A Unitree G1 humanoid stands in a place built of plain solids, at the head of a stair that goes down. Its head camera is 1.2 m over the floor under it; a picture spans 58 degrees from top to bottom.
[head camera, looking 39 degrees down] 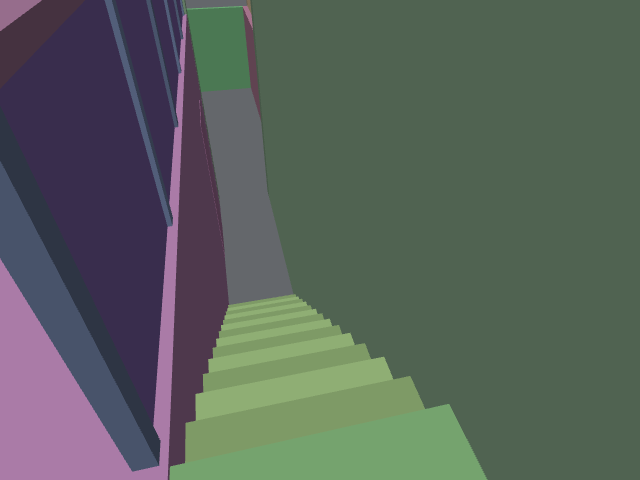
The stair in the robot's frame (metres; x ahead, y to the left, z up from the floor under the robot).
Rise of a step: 0.20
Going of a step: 0.24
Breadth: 0.81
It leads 13 degrees to the left of straight ahead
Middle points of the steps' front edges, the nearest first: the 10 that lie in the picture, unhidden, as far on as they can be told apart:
0.61 0.01 0.00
0.84 0.06 -0.20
1.07 0.11 -0.40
1.30 0.17 -0.61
1.53 0.22 -0.81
1.76 0.27 -1.01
1.99 0.32 -1.22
2.22 0.38 -1.42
2.45 0.43 -1.62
2.68 0.48 -1.83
